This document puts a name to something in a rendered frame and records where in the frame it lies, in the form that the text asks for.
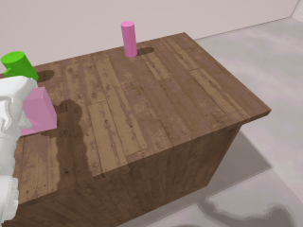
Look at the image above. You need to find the left robot hand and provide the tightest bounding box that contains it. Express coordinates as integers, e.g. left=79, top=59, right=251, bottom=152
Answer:
left=0, top=76, right=38, bottom=130

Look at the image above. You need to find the left robot upper arm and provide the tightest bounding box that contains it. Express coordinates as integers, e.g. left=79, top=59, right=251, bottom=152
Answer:
left=0, top=175, right=19, bottom=227

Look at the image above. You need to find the table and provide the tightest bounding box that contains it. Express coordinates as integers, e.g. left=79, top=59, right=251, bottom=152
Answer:
left=0, top=32, right=272, bottom=227

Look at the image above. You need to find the left robot forearm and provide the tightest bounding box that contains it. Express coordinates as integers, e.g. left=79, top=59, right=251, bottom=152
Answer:
left=0, top=93, right=24, bottom=177

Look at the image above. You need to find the sponge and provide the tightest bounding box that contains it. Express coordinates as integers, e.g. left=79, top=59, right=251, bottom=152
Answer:
left=19, top=87, right=57, bottom=136

